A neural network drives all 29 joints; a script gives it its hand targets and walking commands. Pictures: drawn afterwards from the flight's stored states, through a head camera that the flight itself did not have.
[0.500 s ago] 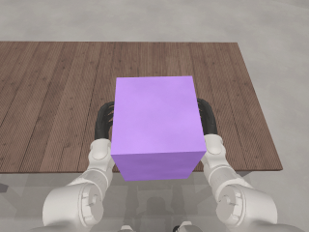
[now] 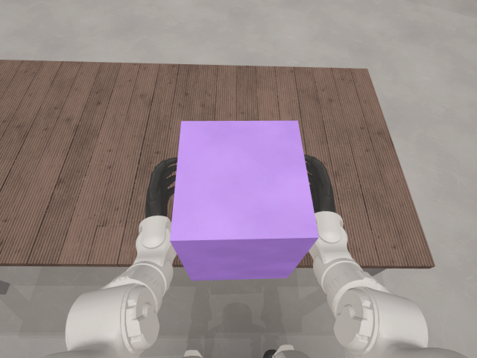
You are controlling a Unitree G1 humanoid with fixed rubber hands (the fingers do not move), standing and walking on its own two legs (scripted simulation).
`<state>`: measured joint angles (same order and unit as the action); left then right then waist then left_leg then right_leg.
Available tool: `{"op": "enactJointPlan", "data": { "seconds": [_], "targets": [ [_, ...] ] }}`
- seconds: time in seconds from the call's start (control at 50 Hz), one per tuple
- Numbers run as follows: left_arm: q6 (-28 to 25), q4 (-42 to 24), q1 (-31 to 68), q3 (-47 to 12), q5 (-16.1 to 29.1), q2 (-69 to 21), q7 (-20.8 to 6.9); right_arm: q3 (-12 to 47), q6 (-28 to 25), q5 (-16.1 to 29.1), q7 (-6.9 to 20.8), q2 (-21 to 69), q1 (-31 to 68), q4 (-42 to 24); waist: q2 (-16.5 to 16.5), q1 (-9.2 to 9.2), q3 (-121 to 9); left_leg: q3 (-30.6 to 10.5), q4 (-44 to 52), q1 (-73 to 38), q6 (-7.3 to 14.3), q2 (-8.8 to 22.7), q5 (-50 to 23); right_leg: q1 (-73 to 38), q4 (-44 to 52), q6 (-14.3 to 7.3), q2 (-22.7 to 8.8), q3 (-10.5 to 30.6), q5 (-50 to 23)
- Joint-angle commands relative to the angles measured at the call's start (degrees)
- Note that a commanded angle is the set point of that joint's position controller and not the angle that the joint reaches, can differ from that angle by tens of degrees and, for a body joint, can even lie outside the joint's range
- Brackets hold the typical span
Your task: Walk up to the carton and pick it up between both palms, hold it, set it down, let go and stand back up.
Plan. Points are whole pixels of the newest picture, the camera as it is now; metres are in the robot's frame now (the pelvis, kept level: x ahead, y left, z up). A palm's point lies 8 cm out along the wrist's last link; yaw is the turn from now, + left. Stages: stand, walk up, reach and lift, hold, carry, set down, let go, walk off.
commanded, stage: reach and lift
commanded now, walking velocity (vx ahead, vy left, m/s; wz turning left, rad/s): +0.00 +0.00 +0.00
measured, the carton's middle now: (239, 207) +0.39 -0.01 -0.04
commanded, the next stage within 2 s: none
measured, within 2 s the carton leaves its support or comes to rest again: leaves its support in 0.80 s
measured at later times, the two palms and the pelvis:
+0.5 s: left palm (158, 207) +0.38 +0.13 -0.02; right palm (321, 202) +0.37 -0.16 -0.01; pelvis +0.00 +0.00 +0.00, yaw +0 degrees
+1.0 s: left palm (155, 200) +0.38 +0.13 +0.02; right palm (328, 197) +0.37 -0.16 +0.02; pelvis -0.01 +0.01 +0.00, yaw +0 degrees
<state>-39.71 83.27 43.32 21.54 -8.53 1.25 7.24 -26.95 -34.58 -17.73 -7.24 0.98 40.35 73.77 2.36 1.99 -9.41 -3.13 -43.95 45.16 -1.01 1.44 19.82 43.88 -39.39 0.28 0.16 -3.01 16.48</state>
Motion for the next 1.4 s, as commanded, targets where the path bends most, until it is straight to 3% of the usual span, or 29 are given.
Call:
{"op": "enactJointPlan", "data": {
  "seconds": [0.0, 0.4, 0.6, 0.82, 1.02, 1.2, 1.3, 1.38],
  "targets": [
    [-1.7, -2.0, 26.9, -13.0, -8.6, -32.3, -8.5, 17.4, -1.1, -9.6, 9.3, 38.6, 21.3, 3.9, 0.1, 0.94, -30.6, 4.8, 3.2, -13.2, -3.2, -2.0, -22.3, -20.0, 2.1, -0.2, 1.1, -1.4, -21.2],
    [-2.0, -2.0, 30.8, -15.9, -5.7, -34.7, -7.9, 20.7, -0.7, -7.2, 8.1, 40.5, 23.7, 3.0, 0.5, 1.79, -33.4, 4.1, 2.2, -11.2, -3.1, -2.1, -21.0, -19.3, 1.2, -0.2, 1.2, -1.1, -21.6],
    [-3.6, -6.7, 34.2, -21.8, -2.6, -40.6, -7.3, 27.5, -2.6, -3.7, 7.5, 42.6, 26.9, -3.1, 2.2, 2.34, -41.2, 2.8, 0.4, -14.9, -4.4, -2.2, -28.1, -20.8, -0.1, 0.1, 2.2, -1.6, -29.9],
    [-2.8, -9.8, 37.1, -25.8, -0.5, -44.2, -6.9, 32.4, -2.5, -1.1, 7.5, 42.8, 30.9, -9.3, 1.3, 1.6, -43.3, 2.1, 1.7, -17.3, -4.2, -2.3, -26.0, -19.6, 1.2, 0.5, 3.0, -1.7, -25.9],
    [0.6, -11.7, 39.5, -25.6, -0.3, -44.3, -7.0, 32.4, 1.8, 1.3, 7.2, 42.1, 31.6, -9.8, 1.1, 1.65, -37.9, 2.3, 5.9, -21.4, -3.8, -2.5, -23.0, -20.6, 5.7, -0.1, 2.9, -1.1, -19.6],
    [5.5, -15.4, 39.4, -27.4, 1.7, -44.9, -6.9, 35.7, 9.1, 6.2, 7.0, 42.5, 32.2, -16.6, 0.7, 1.7, -33.9, 1.7, 11.2, -24.6, -3.2, -2.5, -20.8, -25.0, 10.7, -0.4, 2.4, 0.1, -16.3],
    [8.7, -20.1, 39.1, -29.4, 3.5, -45.3, -6.9, 39.4, 14.4, 10.0, 6.7, 43.7, 31.6, -22.0, 0.2, 1.94, -32.3, 1.3, 13.8, -25.8, -2.6, -2.9, -20.7, -29.5, 12.9, -0.5, 1.7, 1.3, -16.9],
    [10.9, -26.3, 38.9, -33.5, 5.4, -47.1, -6.4, 44.2, 17.9, 13.6, 6.3, 44.9, 30.5, -27.4, 0.4, 2.73, -33.2, 0.3, 14.7, -28.4, -3.2, -3.0, -25.0, -32.9, 13.7, -0.4, 2.0, 1.9, -22.2]
  ]
}}
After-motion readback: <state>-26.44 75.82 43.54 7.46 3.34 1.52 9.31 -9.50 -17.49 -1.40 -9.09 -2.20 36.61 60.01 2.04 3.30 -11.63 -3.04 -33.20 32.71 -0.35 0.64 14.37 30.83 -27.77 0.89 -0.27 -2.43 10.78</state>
